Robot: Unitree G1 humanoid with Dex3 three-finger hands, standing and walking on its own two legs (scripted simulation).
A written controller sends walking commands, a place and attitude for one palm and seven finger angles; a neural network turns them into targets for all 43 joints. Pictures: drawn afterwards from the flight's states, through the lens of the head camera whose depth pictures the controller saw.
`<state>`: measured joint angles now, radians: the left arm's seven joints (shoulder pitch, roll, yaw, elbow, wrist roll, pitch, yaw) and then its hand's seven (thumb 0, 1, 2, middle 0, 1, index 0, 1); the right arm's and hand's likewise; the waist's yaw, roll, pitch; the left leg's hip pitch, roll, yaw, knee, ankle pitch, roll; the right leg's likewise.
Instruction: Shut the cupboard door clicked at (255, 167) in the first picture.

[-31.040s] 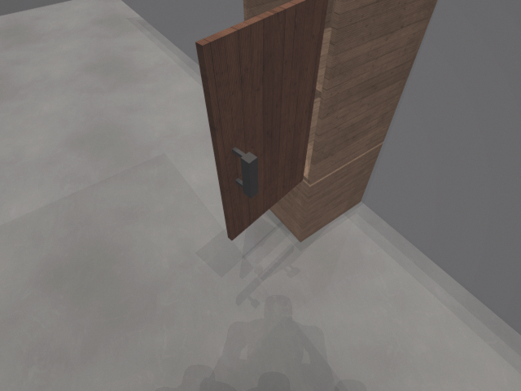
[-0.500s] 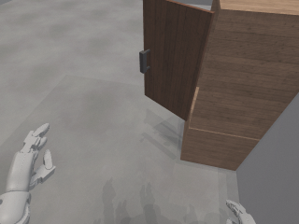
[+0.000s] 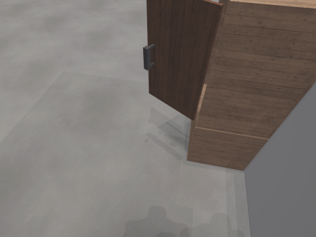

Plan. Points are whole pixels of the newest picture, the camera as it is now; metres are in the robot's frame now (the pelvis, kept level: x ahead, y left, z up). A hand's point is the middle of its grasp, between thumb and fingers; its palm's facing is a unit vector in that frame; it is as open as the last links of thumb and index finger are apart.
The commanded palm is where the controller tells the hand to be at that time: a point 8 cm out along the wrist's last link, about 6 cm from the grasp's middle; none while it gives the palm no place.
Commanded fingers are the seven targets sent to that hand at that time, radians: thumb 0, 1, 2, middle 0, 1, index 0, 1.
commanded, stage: let the arm hang, fingers relaxed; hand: left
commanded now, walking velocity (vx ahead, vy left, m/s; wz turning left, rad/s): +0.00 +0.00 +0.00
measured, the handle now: (150, 56) +0.93 +0.09 -0.06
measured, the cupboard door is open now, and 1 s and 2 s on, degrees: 60 60 60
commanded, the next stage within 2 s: look to check the result in 0.52 s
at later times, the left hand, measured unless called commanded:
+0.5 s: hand out of the picture -0.01 +0.15 -0.18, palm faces +0.00 -0.99 -0.12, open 7.4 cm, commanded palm none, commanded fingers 0.00 0.90 0.90 -0.20 -0.30 -0.20 -0.30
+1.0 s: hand out of the picture +0.00 +0.17 -0.18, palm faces -0.01 -0.98 -0.18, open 7.4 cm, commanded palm none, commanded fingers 0.00 0.90 0.90 -0.20 -0.30 -0.20 -0.30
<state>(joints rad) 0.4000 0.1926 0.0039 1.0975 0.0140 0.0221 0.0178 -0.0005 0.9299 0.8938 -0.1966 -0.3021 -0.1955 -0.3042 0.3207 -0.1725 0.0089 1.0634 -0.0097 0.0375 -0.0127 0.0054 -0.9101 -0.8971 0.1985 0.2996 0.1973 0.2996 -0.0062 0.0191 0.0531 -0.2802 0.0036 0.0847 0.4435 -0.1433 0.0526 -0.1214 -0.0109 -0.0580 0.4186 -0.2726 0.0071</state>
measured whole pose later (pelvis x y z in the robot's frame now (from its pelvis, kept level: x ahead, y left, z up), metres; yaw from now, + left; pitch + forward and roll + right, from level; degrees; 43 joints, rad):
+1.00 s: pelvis +0.02 +0.00 +0.00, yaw -1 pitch -1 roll +0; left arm 0.32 0.15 0.01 1.15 0.02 -0.01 0.03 0.00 0.91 0.89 -0.19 -0.30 -0.19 -0.30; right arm 0.27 -0.15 0.00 1.12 -0.01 0.01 -0.02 0.00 -0.91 -0.90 0.20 0.30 0.20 0.30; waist -0.01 -0.01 0.04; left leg -0.22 -0.01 0.11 0.40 -0.16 0.05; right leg -0.07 -0.02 -0.03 0.38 -0.28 0.01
